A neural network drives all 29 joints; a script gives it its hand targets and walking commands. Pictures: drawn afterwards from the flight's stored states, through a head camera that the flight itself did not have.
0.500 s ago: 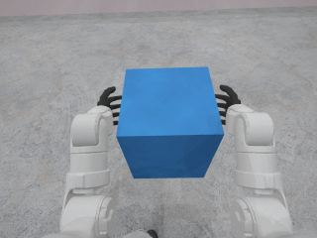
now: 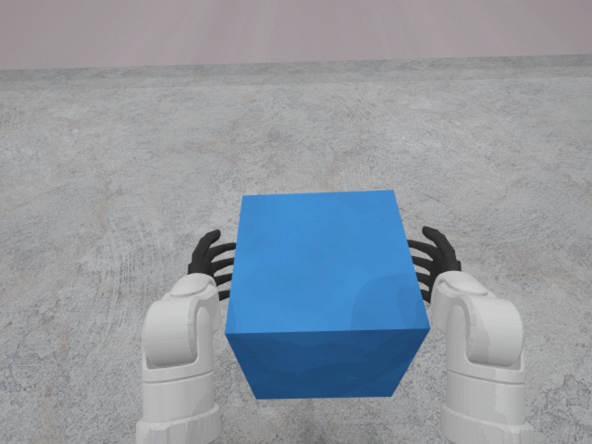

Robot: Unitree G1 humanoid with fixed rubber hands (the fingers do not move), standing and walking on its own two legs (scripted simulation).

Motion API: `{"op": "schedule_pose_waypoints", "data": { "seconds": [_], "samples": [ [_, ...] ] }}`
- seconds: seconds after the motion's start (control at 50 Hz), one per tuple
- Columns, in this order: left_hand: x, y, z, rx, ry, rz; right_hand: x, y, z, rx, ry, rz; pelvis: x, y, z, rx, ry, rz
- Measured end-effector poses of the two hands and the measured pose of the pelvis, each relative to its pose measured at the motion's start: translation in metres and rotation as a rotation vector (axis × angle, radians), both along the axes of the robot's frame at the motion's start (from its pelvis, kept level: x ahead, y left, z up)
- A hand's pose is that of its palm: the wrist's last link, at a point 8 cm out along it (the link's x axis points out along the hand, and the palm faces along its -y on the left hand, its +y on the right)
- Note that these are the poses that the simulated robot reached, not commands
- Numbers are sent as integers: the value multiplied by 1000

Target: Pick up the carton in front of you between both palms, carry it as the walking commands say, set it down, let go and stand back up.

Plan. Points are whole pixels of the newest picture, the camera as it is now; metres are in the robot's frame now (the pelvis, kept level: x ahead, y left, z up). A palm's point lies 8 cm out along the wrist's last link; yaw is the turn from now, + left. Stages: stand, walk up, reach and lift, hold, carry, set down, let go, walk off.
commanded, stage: carry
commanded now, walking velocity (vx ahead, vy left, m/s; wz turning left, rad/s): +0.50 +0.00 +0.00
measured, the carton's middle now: (320, 301) +0.31 +0.00 +0.01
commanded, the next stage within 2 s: none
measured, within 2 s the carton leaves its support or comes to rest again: neither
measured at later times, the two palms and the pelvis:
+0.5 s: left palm (219, 143) +0.59 +0.18 +0.09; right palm (381, 140) +0.58 -0.11 +0.10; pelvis +0.32 +0.04 +0.00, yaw -3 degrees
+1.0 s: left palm (258, 67) +0.91 +0.14 +0.09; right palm (380, 66) +0.91 -0.16 +0.08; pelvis +0.64 -0.01 +0.01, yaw +1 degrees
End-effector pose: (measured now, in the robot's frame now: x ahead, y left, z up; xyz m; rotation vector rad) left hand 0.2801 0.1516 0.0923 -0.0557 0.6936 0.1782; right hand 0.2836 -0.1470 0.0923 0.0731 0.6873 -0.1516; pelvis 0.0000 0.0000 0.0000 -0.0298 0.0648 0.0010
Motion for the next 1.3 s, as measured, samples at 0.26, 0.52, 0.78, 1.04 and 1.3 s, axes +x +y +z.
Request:
{"op": "schedule_pose_waypoints", "data": {
  "seconds": [0.26,0.52,0.78,1.04,1.3],
  "samples": [
    [128,-1,21,34,36,4,134,-1,16,-20,33,42,153,-4,27,45,1,8],
    [324,34,-6,-8,60,-61,309,34,1,-61,59,-23,334,43,6,34,-7,-52],
    [479,22,22,-2,-5,-69,462,22,28,-50,-4,-37,490,35,25,17,8,-41],
    [644,-11,-5,37,106,5,649,-11,-11,-5,102,35,665,-15,14,34,1,19],
    [819,-2,24,22,-21,-13,818,-3,22,-26,-24,17,837,-1,20,43,7,-1]
  ]
}}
